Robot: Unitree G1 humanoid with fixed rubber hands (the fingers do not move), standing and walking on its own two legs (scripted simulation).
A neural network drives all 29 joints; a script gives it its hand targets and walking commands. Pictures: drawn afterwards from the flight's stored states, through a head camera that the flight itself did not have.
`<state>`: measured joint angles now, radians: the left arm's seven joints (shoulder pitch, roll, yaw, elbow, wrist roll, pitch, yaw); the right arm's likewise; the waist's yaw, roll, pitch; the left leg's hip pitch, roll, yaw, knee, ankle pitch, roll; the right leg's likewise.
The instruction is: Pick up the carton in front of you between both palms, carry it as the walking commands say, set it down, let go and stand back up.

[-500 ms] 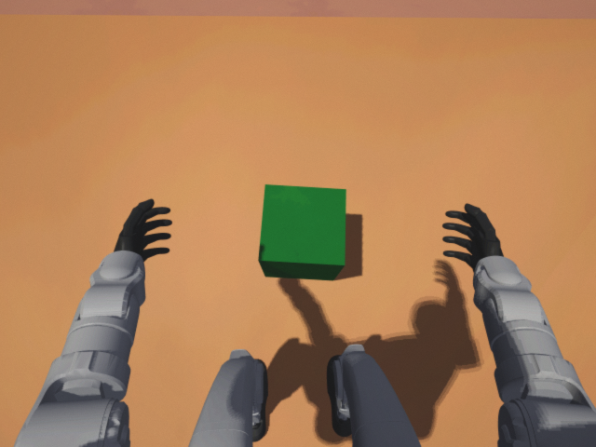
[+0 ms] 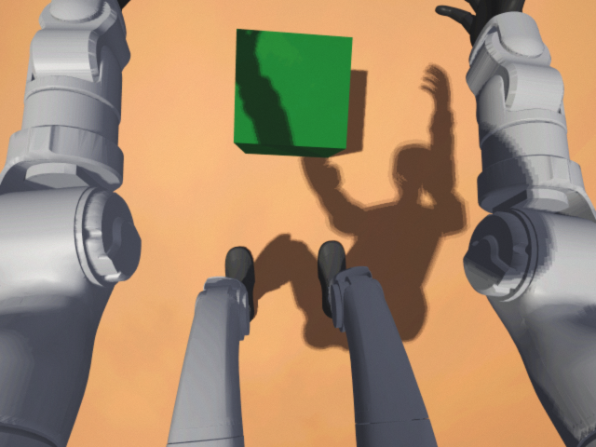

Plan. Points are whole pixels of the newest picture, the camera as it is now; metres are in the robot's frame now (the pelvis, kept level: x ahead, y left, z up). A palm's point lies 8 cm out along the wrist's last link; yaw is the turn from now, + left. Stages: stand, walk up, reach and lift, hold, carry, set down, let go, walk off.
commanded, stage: reach and lift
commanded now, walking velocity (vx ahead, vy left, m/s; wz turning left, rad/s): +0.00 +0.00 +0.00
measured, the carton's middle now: (290, 104) +0.55 -0.03 -0.53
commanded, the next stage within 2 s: none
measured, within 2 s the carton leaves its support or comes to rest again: leaves its support in 1.82 s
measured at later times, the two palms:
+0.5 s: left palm (172, 72) +0.56 +0.16 -0.32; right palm (413, 86) +0.52 -0.22 -0.31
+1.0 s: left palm (197, 96) +0.56 +0.15 -0.47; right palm (379, 105) +0.53 -0.21 -0.47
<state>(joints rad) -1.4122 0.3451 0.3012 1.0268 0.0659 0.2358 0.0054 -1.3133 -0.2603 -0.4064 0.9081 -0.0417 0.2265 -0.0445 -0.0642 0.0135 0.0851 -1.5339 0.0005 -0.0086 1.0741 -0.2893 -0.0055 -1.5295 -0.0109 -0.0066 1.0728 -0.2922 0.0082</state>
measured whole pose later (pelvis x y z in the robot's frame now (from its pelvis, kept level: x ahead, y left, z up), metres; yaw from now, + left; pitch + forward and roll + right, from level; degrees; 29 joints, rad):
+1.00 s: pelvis -0.03 +0.00 -0.28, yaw -1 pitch +35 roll -1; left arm -1.69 0.46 0.01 1.22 -0.22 0.10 0.09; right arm -1.61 -0.38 -0.14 1.16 0.23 0.09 -0.12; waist -0.05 -0.02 0.51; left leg -2.23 -0.03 -0.04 2.21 -0.60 -0.04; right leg -2.22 0.02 0.01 2.20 -0.59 0.02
